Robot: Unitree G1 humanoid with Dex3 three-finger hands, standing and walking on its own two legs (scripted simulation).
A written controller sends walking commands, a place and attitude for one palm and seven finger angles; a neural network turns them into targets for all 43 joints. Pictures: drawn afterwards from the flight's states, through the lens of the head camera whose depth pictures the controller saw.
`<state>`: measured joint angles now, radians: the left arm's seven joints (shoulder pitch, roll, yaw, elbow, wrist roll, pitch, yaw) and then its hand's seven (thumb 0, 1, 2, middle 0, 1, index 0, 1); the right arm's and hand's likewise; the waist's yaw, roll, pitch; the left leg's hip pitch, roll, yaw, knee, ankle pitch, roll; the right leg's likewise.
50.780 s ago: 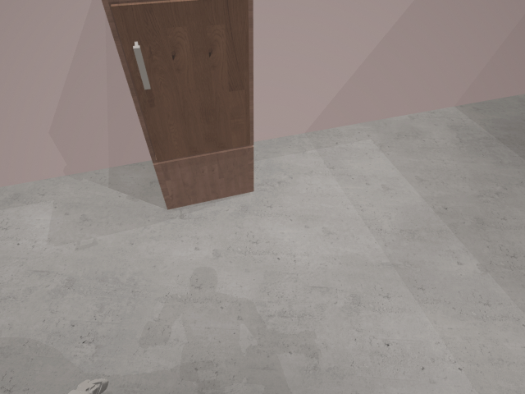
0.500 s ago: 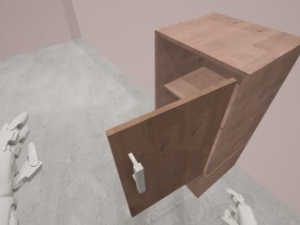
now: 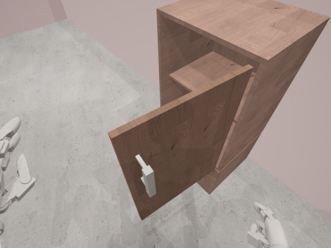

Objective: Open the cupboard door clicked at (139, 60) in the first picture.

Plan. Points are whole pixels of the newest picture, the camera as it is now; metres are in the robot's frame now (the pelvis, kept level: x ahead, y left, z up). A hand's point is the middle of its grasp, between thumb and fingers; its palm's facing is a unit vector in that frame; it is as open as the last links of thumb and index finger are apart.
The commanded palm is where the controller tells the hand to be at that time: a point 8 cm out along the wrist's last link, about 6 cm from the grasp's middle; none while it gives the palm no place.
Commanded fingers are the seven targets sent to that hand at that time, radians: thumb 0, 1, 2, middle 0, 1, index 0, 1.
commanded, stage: step back with the hand held close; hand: left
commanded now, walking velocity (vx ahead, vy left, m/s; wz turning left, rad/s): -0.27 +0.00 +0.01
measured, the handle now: (145, 176) +0.29 +0.07 -0.01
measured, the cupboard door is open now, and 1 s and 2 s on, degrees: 83 83 83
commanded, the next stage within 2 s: stop stepping back and stand still in 0.78 s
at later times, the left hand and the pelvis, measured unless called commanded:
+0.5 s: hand out of the picture +0.13 +0.27 +0.15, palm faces +0.43 -0.79 -0.44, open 7.4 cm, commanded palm +0.06 +0.32 +0.18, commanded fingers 0.00 0.90 0.90 -0.20 -0.30 -0.20 -0.30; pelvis -0.07 +0.01 -0.02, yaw +1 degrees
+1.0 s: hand out of the picture +0.02 +0.24 +0.17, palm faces +0.32 -0.77 -0.56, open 7.4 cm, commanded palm -0.03 +0.28 +0.18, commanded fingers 0.00 0.90 0.90 -0.20 -0.30 -0.20 -0.30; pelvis -0.18 -0.02 -0.01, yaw -1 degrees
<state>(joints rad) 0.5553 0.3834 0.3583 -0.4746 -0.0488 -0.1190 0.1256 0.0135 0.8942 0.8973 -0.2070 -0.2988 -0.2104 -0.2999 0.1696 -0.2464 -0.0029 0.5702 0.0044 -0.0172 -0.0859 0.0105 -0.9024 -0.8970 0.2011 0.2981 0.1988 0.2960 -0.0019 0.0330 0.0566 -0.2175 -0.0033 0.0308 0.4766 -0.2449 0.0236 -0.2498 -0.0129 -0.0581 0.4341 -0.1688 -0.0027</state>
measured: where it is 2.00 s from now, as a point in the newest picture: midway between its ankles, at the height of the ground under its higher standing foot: outside the picture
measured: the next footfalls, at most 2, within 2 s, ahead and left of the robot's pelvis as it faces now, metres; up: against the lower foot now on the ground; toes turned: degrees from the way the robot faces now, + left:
right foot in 0.72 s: -0.20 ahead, -0.12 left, +0.00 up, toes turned +2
left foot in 0.96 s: -0.06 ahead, +0.07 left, +0.00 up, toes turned +0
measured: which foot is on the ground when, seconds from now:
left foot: down 0.00-0.84, up 0.86-0.94, down 0.96-1.00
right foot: down 0.00-0.48, up 0.50-0.70, down 0.72-1.00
